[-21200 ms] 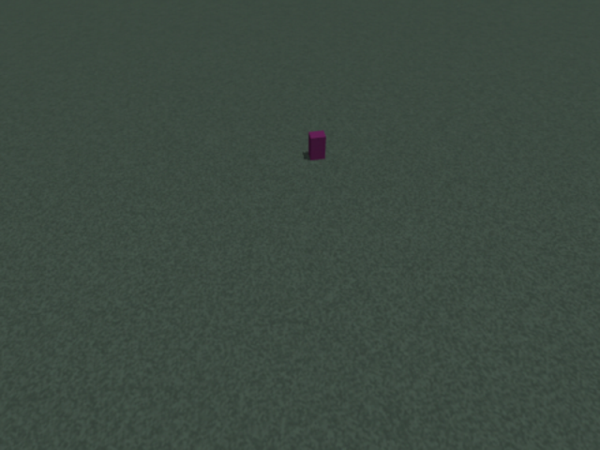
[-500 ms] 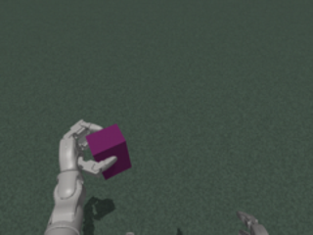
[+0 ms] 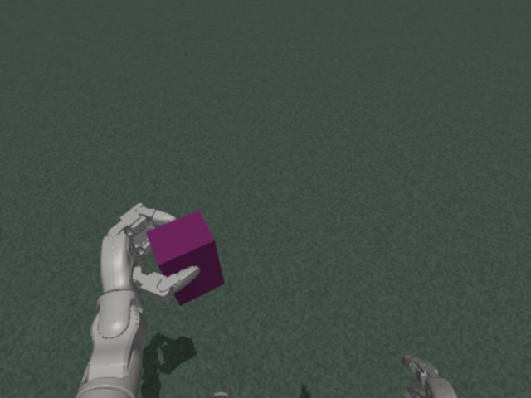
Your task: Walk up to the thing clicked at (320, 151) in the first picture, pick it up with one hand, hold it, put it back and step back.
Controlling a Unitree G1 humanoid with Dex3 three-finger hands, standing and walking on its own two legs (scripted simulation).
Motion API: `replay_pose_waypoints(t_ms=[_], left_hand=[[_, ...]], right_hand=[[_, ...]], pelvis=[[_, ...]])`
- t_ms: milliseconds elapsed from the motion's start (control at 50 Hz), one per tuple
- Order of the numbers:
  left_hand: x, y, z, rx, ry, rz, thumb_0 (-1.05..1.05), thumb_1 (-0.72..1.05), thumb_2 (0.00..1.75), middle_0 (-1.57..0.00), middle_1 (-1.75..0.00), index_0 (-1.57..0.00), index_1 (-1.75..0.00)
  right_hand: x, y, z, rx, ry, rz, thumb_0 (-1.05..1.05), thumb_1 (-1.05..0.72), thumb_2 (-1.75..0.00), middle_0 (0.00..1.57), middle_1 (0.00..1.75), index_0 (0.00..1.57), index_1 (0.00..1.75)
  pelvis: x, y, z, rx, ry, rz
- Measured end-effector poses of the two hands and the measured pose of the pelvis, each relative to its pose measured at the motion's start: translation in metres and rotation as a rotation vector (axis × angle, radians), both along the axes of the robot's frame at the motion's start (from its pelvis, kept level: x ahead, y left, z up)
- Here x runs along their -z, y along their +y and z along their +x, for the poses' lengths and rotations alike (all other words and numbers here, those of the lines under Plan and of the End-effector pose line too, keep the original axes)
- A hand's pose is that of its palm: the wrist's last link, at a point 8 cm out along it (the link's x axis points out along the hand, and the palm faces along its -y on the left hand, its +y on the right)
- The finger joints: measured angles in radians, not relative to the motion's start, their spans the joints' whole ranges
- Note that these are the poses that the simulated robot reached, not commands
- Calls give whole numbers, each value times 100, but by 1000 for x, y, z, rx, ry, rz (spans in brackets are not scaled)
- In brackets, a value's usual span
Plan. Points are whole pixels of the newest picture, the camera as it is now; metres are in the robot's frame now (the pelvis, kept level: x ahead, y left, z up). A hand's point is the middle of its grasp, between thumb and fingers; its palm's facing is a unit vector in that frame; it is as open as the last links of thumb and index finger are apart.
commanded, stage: crouch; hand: left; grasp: from the side
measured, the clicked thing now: (189, 260) +0.32 +0.14 +0.01
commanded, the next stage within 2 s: lower in 1.92 s
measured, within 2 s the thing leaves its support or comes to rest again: neither
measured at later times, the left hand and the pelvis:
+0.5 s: hand (172, 281) +0.34 +0.19 -0.10, palm faces +0.26 -0.97 -0.02, open 9.9 cm; pelvis -0.02 +0.00 -0.09, yaw -1 degrees
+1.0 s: hand (180, 315) +0.35 +0.23 -0.34, palm faces +0.30 -0.95 -0.05, open 10.1 cm; pelvis -0.07 +0.00 -0.29, yaw -5 degrees
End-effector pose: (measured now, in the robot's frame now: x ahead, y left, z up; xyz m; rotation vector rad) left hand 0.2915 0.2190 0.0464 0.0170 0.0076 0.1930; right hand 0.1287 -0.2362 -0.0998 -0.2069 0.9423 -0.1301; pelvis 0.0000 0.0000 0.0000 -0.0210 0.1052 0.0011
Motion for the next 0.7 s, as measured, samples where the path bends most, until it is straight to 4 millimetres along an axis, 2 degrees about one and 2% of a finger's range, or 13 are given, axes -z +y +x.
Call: replay_pose_waypoints(t_ms=[100, 180, 280, 360, 480, 700], left_hand=[[3, 2, 1, -18, -2, -13, -2, -54, 103, -86, -117, -86, -113], [16, 4, 1, -42, 14, -28, -2, -54, 103, -87, -116, -87, -113], [45, 7, 0, -54, 43, -23, -2, -54, 103, -87, -116, -87, -112], [75, 12, 0, -72, 47, -20, -2, -54, 103, -87, -116, -87, -112], [132, 21, 10, -72, 12, -1, -2, -55, 103, -88, -116, -88, -112], [247, 38, 17, -114, -4, 17, -2, -58, 106, -88, -119, -88, -116]], right_hand=[[0, 1, 1, -2, -2, 0, 1, -93, -91, 20, 30, 20, 30], [3, 1, 0, -6, 5, -4, 1, -92, -91, 20, 30, 20, 30], [15, -2, -5, -16, 34, -14, 1, -91, -91, 20, 30, 20, 30], [33, -5, -13, -26, 74, -29, 1, -91, -91, 20, 30, 20, 30], [81, -14, -25, -39, 130, -54, 1, -92, -91, 20, 30, 20, 30], [193, -16, -39, -63, 225, -44, 1, -93, -91, 20, 30, 20, 30]], pelvis=[[1, 0, 0, -1, 5, -1], [4, 0, -2, 0, 24, -1], [15, 1, -7, 2, 70, -2], [31, 1, -12, 4, 130, -4], [77, 2, -19, 9, 256, -15], [176, 2, -37, 33, 422, -28]])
